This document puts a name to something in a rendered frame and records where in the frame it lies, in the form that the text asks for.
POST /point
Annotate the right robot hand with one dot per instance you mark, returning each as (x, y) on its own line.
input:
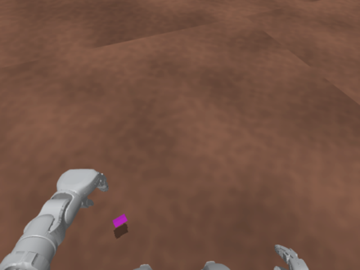
(291, 258)

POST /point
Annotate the small box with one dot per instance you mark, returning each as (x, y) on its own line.
(120, 220)

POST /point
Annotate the left robot hand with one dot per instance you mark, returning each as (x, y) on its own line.
(82, 182)

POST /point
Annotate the left robot arm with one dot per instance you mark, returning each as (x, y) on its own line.
(38, 245)

